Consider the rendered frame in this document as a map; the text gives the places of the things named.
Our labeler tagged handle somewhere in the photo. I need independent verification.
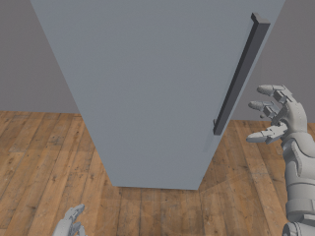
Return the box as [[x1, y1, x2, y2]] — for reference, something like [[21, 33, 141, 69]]
[[213, 12, 271, 136]]

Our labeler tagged fridge door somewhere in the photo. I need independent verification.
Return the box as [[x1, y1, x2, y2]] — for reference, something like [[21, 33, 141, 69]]
[[30, 0, 285, 190]]

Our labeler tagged right robot forearm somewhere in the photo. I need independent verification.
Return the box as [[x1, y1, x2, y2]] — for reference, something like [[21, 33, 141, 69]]
[[281, 132, 315, 227]]

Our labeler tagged right robot upper arm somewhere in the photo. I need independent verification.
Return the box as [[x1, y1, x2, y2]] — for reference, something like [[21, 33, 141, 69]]
[[282, 221, 315, 236]]

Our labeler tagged robot right hand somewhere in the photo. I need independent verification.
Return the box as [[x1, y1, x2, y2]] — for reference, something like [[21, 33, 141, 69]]
[[246, 85, 308, 145]]

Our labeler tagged robot left hand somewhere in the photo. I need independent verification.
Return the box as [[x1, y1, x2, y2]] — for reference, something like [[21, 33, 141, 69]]
[[51, 204, 88, 236]]

